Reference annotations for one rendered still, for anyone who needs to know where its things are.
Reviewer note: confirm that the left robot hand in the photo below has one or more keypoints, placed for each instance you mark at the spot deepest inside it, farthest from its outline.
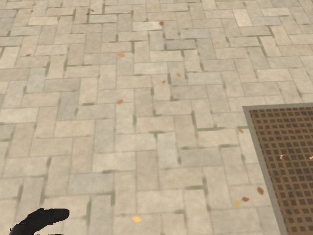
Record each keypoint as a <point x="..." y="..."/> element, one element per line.
<point x="38" y="220"/>

